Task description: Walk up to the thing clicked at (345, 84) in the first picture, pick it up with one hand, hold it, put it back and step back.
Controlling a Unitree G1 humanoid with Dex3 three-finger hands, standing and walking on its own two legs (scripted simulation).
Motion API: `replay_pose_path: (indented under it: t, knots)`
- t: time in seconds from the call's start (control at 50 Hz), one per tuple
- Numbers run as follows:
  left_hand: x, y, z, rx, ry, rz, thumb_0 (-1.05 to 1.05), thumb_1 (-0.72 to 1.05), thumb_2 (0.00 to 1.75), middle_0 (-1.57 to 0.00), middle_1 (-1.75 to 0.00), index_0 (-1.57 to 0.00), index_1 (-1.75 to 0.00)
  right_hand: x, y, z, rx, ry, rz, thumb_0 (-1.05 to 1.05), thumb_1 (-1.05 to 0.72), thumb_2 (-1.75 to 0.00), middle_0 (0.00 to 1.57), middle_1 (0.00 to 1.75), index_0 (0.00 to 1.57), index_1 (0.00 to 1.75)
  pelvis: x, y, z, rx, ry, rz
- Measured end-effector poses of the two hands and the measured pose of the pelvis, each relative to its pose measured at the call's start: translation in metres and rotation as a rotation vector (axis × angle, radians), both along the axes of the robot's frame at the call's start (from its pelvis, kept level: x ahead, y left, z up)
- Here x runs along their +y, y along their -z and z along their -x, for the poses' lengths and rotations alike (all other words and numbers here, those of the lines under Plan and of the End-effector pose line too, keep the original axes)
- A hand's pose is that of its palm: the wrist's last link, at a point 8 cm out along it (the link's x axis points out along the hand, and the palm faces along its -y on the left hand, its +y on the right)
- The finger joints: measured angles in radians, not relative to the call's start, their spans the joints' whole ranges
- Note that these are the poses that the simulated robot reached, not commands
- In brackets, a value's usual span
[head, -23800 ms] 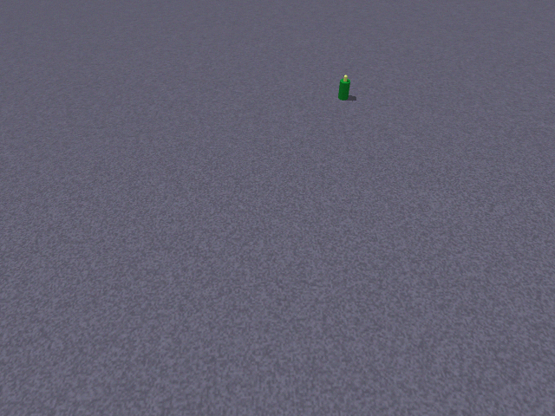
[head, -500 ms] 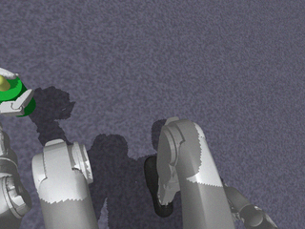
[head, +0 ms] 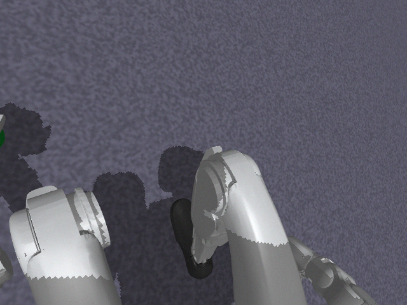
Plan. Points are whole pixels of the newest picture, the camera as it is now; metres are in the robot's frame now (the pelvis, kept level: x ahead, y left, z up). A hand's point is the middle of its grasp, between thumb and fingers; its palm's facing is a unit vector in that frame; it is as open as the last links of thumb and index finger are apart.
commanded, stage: lower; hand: left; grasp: from the side
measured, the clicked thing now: out of the picture +0.45 +0.29 -0.19
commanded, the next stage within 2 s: loosen in 0.46 s
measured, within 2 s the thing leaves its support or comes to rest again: rests again in 0.96 s
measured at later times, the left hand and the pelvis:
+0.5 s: hand out of the picture +0.45 +0.28 -0.18, palm faces +0.33 -0.94 -0.03, open 7.2 cm; pelvis +0.00 +0.01 +0.00, yaw -2 degrees
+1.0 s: hand out of the picture +0.46 +0.28 -0.17, palm faces +0.33 -0.94 +0.00, open 11.6 cm; pelvis -0.01 +0.01 +0.00, yaw -3 degrees
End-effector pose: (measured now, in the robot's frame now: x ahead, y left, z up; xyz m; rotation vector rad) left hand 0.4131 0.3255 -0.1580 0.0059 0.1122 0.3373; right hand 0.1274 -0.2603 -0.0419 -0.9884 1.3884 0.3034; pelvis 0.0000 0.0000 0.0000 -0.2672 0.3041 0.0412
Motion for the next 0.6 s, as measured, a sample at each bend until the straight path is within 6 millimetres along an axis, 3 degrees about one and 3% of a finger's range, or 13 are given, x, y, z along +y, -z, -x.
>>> replay_pose_path:
  t: [0.6]
  knots:
    - [-0.004, 0.021, -0.003, -0.009, -0.002, -0.001, 0.01, -0.22, 1.01, -0.77, -0.91, -1.06, -1.14, 0.015, -0.013, -0.006, 0.008, -0.097, 0.053, 0.0, -0.91, -0.9, 0.2, 0.3, 0.21, 0.3, 0.007, 0.001, 0.005, -0.049, 0.025, 0.045]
